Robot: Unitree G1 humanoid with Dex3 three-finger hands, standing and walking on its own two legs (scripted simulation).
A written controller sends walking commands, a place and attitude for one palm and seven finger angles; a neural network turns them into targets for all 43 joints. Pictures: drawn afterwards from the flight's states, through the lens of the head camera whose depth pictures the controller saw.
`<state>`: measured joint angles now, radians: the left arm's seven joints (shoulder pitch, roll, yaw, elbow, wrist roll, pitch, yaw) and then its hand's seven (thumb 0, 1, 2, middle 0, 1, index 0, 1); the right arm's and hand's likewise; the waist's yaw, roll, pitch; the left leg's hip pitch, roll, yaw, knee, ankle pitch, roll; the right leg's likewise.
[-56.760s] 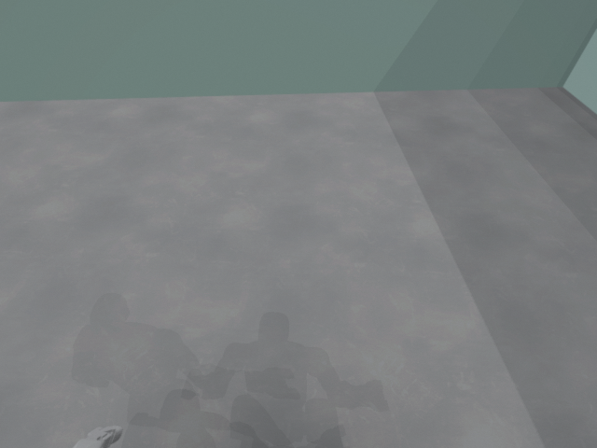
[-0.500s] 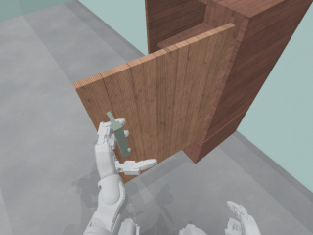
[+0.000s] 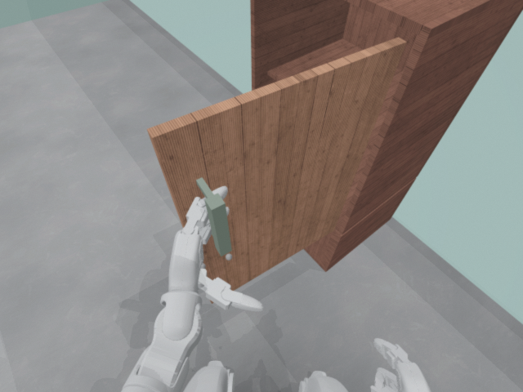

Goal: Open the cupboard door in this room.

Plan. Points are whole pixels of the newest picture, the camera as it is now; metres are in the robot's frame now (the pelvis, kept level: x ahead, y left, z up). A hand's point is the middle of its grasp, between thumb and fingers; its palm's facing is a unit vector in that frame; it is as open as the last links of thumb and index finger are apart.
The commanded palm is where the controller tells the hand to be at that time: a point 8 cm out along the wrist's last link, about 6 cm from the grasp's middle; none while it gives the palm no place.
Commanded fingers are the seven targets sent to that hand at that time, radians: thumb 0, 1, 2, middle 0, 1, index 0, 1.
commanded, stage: slide the hand sideways off the handle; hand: left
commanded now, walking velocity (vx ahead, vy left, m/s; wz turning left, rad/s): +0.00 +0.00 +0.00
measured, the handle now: (213, 218) +0.37 +0.10 +0.05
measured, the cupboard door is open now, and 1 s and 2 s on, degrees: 84 86 86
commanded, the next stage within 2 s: draw the hand back to the body in 1.08 s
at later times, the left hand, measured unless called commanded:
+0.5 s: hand (202, 284) +0.26 +0.10 +0.04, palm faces -0.13 -0.99 -0.02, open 16.2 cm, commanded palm +0.24 +0.16 +0.05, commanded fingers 0.00 -0.50 0.30 -0.15 -0.30 -0.15 -0.30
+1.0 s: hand (160, 304) +0.23 +0.15 +0.04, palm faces -0.08 -1.00 -0.04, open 16.3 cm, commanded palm +0.21 +0.21 +0.05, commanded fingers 0.00 -0.50 0.30 -0.15 -0.30 -0.15 -0.30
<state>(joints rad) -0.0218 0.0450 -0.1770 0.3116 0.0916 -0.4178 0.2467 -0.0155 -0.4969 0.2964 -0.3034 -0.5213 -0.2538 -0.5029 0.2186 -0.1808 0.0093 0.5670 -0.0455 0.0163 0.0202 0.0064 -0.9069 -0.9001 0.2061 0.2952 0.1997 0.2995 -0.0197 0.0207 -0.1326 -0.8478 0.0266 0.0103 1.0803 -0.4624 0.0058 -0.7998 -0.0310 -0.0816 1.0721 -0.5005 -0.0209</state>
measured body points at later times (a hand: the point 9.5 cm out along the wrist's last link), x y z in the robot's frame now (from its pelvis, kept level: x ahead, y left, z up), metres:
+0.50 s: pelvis +0.00 +0.01 +0.00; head +0.06 +0.00 +0.44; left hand +0.26 +0.15 +0.05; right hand +0.18 -0.22 -0.09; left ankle +0.04 +0.12 -0.66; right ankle +0.02 -0.11 -0.66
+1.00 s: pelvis +0.01 -0.01 -0.01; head +0.07 -0.01 +0.43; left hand +0.23 +0.20 +0.05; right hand +0.19 -0.24 -0.09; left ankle +0.04 +0.12 -0.66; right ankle +0.02 -0.11 -0.66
